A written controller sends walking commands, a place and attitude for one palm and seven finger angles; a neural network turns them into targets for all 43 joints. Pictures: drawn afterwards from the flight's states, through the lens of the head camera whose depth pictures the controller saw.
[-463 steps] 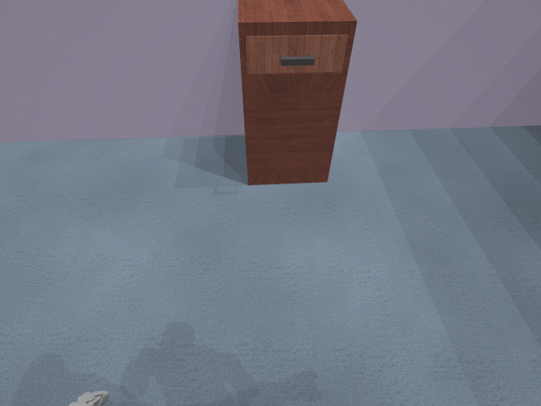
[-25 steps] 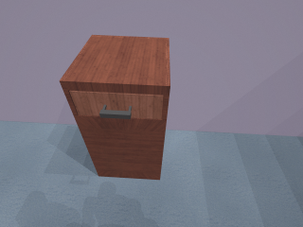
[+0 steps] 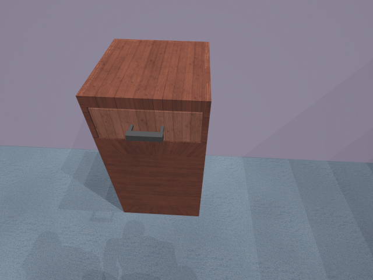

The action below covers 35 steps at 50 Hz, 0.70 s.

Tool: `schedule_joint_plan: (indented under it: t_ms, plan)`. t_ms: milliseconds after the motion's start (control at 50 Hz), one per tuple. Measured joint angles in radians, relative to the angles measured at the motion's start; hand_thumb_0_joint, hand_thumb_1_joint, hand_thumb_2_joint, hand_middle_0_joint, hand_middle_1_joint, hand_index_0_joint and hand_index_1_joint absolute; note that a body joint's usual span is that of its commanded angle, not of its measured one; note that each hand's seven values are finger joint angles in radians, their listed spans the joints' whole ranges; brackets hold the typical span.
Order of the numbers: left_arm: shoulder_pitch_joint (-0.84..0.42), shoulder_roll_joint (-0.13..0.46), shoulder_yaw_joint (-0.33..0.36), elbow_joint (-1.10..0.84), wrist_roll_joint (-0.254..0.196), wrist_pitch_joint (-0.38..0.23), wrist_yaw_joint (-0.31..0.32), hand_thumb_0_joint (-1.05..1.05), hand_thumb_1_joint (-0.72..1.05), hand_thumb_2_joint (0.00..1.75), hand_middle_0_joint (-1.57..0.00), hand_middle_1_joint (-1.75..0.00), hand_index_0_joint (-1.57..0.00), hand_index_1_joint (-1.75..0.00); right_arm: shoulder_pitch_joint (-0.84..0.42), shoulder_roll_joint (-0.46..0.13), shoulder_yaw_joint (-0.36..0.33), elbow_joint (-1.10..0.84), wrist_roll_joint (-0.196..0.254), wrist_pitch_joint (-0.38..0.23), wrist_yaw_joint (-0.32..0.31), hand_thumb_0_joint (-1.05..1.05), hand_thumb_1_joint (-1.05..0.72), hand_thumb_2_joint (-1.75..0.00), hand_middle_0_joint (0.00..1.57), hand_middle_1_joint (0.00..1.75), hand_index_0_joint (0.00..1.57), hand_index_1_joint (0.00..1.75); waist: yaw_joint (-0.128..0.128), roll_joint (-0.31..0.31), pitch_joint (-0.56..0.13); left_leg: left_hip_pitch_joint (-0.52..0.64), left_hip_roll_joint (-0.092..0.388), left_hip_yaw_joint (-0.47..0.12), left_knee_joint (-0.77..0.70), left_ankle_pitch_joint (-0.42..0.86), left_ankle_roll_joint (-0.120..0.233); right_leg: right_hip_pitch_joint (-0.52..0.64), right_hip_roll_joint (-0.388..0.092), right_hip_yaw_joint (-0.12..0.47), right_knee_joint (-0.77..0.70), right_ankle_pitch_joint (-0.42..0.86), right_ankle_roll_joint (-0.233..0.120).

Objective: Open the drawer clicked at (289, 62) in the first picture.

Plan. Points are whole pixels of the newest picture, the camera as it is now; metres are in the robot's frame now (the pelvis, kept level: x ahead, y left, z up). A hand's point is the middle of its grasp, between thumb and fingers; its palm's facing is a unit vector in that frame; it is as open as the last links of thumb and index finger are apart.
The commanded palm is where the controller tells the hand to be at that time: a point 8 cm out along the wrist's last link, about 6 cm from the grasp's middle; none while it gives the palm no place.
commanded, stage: look again from close up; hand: left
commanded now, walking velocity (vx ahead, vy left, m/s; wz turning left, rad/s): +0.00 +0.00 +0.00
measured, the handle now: (145, 132) +0.59 +0.18 -0.07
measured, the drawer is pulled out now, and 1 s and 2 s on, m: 0.00 0.00 0.00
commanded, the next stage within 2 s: shuffle to correct the standing spot in 0.08 s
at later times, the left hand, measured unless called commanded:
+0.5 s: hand out of the picture -0.02 +0.15 -0.18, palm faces +0.08 -0.99 -0.14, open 7.4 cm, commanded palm none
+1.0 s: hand out of the picture +0.08 +0.18 -0.17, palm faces +0.03 -0.96 -0.26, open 7.3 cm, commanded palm none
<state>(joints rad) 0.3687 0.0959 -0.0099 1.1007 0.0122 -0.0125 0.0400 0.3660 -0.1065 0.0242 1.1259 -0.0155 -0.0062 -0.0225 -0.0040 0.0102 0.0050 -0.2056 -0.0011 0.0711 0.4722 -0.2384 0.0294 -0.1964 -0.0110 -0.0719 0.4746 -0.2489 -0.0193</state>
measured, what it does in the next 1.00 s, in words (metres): shifts its weight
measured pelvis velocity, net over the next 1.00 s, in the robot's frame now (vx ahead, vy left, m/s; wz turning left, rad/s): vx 0.05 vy -0.01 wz -0.03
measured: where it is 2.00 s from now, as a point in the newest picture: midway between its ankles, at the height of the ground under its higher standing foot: outside the picture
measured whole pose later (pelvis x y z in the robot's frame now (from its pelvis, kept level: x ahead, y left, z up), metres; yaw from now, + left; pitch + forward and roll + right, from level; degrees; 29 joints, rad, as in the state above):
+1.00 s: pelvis +0.05 -0.01 -0.01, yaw -2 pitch +1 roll +0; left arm 0.28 0.16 0.03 1.01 0.02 0.00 0.06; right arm 0.27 -0.16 -0.02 1.06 -0.01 0.00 -0.05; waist 0.00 0.02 0.04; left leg -0.21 0.02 0.09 0.54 -0.34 0.01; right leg -0.21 0.00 -0.05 0.54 -0.36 -0.03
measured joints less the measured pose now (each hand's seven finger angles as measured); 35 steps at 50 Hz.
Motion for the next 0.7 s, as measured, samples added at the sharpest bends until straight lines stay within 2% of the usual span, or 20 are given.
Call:
schedule_joint_plan:
  t_ms: [240,480,620,700]
  plan:
    - [0.01,-0.017,0.0,0.005,0.002,-0.005,-0.001,0.01,0.91,0.9,-0.2,-0.3,-0.2,-0.3,-0.012,0.004,-0.007,-0.002,0.0,-0.006,-0.003,0.0,-0.91,-0.89,0.2,0.3,0.2,0.3,0.005,-0.014,0.002,-0.008,0.002,0.0,0.005,-0.003,0.002,-0.004,0.002,0.001,-0.004,0.003,0.001]
    - [0.068,0.001,0.03,-0.009,0.015,-0.008,-0.02,0.01,0.91,0.9,-0.2,-0.3,-0.2,-0.3,0.021,-0.005,-0.029,-0.025,-0.009,-0.007,0.005,0.0,-0.91,-0.89,0.2,0.3,0.2,0.3,0.012,-0.012,-0.033,-0.034,0.008,-0.001,0.101,-0.1,0.005,-0.027,0.007,0.007,0.083,-0.089,-0.008]
    - [0.078,0.002,0.035,0.012,0.011,-0.022,-0.011,0.01,0.91,0.9,-0.2,-0.3,-0.2,-0.3,0.001,-0.003,-0.02,-0.016,-0.001,-0.036,-0.007,0.0,-0.91,-0.89,0.2,0.3,0.2,0.3,0.012,-0.018,-0.015,-0.007,0.009,-0.001,0.131,-0.161,0.0,0.001,0.007,0.009,0.11,-0.146,0.001]
    - [0.043,-0.007,0.026,0.023,0.002,-0.008,0.005,0.01,0.91,0.9,-0.19,-0.3,-0.2,-0.3,-0.032,0.001,-0.013,-0.005,0.003,-0.033,-0.034,0.01,-0.92,-0.89,0.2,0.3,0.2,0.3,0.009,-0.019,0.004,0.028,0.003,0.007,0.112,-0.14,0.004,0.027,0.0,0.013,0.107,-0.131,0.012]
